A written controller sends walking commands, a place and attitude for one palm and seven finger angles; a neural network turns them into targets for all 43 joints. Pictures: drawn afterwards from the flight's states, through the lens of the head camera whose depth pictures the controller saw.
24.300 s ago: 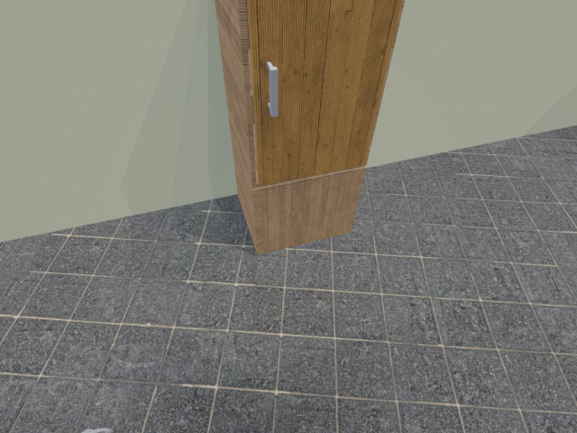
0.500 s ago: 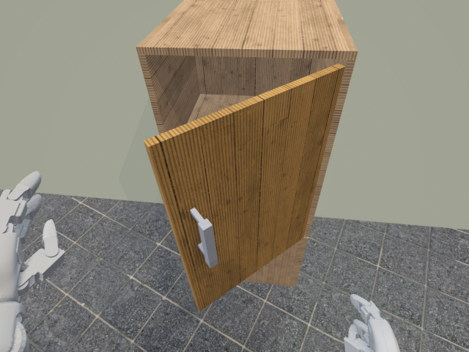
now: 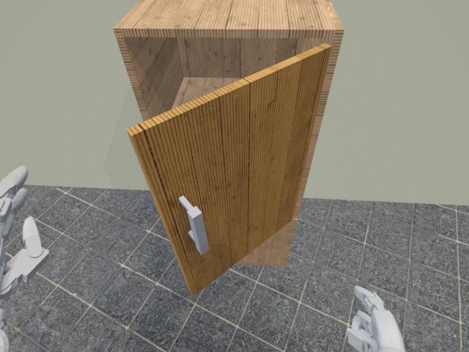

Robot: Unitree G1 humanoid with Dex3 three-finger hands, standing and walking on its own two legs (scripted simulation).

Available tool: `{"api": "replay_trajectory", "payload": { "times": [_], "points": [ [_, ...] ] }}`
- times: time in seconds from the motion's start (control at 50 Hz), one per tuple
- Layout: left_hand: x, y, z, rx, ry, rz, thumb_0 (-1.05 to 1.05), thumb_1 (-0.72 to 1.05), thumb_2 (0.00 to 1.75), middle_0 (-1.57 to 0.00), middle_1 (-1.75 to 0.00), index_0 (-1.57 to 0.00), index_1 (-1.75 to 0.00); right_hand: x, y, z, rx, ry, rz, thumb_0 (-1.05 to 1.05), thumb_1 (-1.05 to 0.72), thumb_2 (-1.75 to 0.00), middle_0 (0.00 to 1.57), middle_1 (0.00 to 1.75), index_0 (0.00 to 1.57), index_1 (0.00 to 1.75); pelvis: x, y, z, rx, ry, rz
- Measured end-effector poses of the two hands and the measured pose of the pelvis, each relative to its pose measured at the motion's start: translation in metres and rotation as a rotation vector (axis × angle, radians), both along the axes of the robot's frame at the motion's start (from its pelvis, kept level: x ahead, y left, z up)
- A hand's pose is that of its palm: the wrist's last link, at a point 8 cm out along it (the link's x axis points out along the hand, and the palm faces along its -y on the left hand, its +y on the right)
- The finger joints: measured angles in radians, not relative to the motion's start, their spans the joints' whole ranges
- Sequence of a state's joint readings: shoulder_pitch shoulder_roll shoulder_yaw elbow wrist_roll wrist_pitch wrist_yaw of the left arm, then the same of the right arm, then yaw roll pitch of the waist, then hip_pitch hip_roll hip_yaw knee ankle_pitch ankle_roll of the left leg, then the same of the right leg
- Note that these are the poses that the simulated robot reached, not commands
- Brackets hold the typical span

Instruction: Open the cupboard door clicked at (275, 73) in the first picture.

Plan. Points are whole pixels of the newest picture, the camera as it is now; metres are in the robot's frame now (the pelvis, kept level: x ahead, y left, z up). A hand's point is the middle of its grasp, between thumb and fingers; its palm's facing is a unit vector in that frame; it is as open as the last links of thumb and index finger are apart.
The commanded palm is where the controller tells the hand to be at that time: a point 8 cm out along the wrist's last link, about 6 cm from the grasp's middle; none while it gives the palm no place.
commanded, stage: step back with the hand held close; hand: left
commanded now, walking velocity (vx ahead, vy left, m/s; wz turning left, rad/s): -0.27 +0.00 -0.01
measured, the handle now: (193, 225) +0.34 +0.11 +0.01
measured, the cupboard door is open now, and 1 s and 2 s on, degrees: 43 43 43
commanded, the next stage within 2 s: stop stepping back and stand still in 1.14 s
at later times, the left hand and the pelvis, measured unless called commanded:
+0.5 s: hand out of the picture +0.13 +0.29 +0.15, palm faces +0.42 -0.74 -0.52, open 7.4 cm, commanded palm +0.06 +0.32 +0.17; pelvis -0.07 +0.02 -0.02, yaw +1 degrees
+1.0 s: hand out of the picture +0.07 +0.27 +0.16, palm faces +0.39 -0.79 -0.48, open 7.4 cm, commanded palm +0.01 +0.30 +0.17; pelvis -0.14 +0.01 -0.02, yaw -2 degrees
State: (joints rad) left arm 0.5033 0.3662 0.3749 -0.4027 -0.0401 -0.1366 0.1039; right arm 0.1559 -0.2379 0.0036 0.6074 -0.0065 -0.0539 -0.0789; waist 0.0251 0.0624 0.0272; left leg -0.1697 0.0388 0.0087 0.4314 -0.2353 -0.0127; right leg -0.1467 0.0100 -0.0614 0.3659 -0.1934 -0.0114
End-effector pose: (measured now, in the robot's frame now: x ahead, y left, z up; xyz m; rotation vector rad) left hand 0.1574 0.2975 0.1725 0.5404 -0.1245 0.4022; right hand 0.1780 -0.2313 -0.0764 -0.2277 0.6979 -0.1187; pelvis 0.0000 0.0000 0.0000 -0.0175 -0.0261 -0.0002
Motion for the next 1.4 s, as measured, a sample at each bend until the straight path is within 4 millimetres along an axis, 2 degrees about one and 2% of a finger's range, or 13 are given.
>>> {"api": "replay_trajectory", "payload": {
  "times": [0.2, 0.46, 0.6, 0.72, 0.84, 0.94, 1.0, 1.06, 1.12, 1.16, 1.22, 1.28, 1.4],
  "points": [
    [-0.016, 0.01, -0.006, 0.038, 0.049, -0.057, 0.01, 0.89, 0.9, -0.21, -0.3, -0.22, -0.3, -0.031, -0.001, 0.001, -0.034, 0.036, -0.072, 0.01, -0.91, -0.9, 0.2, 0.3, 0.2, 0.3, -0.025, 0.015, -0.003, 0.007, 0.024, -0.016],
    [-0.065, 0.024, -0.003, 0.092, -0.059, -0.045, 0.01, 0.89, 0.9, -0.21, -0.3, -0.22, -0.3, -0.078, 0.022, -0.004, -0.039, 0.022, -0.02, 0.01, -0.91, -0.9, 0.2, 0.3, 0.2, 0.3, -0.068, 0.023, -0.015, 0.002, 0.014, 0.006],
    [-0.091, 0.023, -0.003, 0.088, -0.125, -0.017, 0.01, 0.89, 0.9, -0.21, -0.3, -0.22, -0.3, -0.097, 0.023, -0.014, -0.041, 0.032, 0.014, 0.01, -0.91, -0.9, 0.2, 0.3, 0.21, 0.3, -0.085, 0.019, -0.021, -0.006, 0.009, 0.022],
    [-0.099, 0.027, -0.006, 0.052, -0.164, -0.057, 0.01, 0.89, 0.9, -0.21, -0.3, -0.22, -0.3, -0.116, 0.021, -0.013, -0.083, 0.056, -0.015, 0.01, -0.91, -0.9, 0.2, 0.3, 0.21, 0.3, -0.101, 0.029, -0.024, -0.018, 0.004, 0.021],
    [-0.113, 0.038, 0.009, 0.104, -0.161, -0.038, 0.01, 0.89, 0.9, -0.21, -0.3, -0.22, -0.3, -0.132, 0.03, -0.005, -0.055, 0.047, -0.012, 0.01, -0.91, -0.9, 0.2, 0.3, 0.2, 0.3, -0.113, 0.025, -0.014, -0.049, 0.029, 0.039],
    [-0.127, 0.025, 0.008, 0.057, -0.133, -0.032, 0.01, 0.89, 0.9, -0.21, -0.3, -0.21, -0.3, -0.136, 0.035, -0.003, -0.017, 0.033, 0.042, 0.01, -0.91, -0.9, 0.2, 0.3, 0.2, 0.3, -0.126, 0.015, -0.009, -0.027, 0.084, 0.005],
    [-0.13, 0.006, 0.001, 0.062, -0.115, -0.087, 0.01, 0.89, 0.9, -0.2, -0.3, -0.21, -0.3, -0.138, 0.029, -0.012, -0.007, 0.022, 0.062, 0.01, -0.91, -0.9, 0.2, 0.3, 0.21, 0.3, -0.143, 0.008, -0.016, -0.005, 0.097, -0.036],
    [-0.131, -0.006, 0.001, 0.055, -0.097, -0.148, 0.01, 0.89, 0.9, -0.21, -0.3, -0.21, -0.3, -0.149, 0.02, -0.012, -0.007, 0.037, 0.023, 0.01, -0.91, -0.9, 0.2, 0.3, 0.21, 0.3, -0.153, 0.006, -0.014, -0.02, 0.075, -0.035],
    [-0.134, -0.007, 0.005, 0.079, -0.092, -0.188, 0.01, 0.89, 0.9, -0.21, -0.3, -0.22, -0.3, -0.162, 0.01, -0.004, -0.031, 0.03, -0.022, 0.01, -0.91, -0.9, 0.2, 0.3, 0.21, 0.3, -0.156, 0.005, -0.013, -0.012, 0.07, -0.027],
    [-0.137, -0.005, 0.006, 0.081, -0.082, -0.194, 0.01, 0.88, 0.9, -0.21, -0.3, -0.22, -0.3, -0.171, 0.004, 0.003, -0.046, 0.023, -0.035, 0.01, -0.91, -0.9, 0.2, 0.3, 0.21, 0.3, -0.165, 0.004, -0.01, 0.0, 0.062, -0.027],
    [-0.152, -0.005, 0.008, 0.086, -0.052, -0.189, 0.01, 0.89, 0.9, -0.21, -0.3, -0.22, -0.3, -0.186, -0.005, 0.011, -0.055, -0.016, -0.033, 0.01, -0.91, -0.9, 0.2, 0.3, 0.21, 0.3, -0.184, 0.0, -0.007, 0.001, 0.051, -0.042],
    [-0.176, -0.011, 0.006, 0.08, -0.029, -0.172, 0.01, 0.89, 0.9, -0.21, -0.3, -0.22, -0.3, -0.205, -0.015, 0.015, -0.053, -0.052, -0.035, 0.01, -0.91, -0.9, 0.2, 0.3, 0.2, 0.3, -0.203, -0.005, -0.008, -0.001, 0.038, -0.047],
    [-0.236, -0.029, 0.001, 0.093, -0.01, -0.102, 0.01, 0.89, 0.9, -0.21, -0.3, -0.22, -0.3, -0.248, -0.034, 0.0, -0.048, -0.021, -0.03, 0.01, -0.91, -0.9, 0.2, 0.3, 0.2, 0.3, -0.241, -0.023, -0.015, 0.03, 0.034, -0.015]
  ]
}}
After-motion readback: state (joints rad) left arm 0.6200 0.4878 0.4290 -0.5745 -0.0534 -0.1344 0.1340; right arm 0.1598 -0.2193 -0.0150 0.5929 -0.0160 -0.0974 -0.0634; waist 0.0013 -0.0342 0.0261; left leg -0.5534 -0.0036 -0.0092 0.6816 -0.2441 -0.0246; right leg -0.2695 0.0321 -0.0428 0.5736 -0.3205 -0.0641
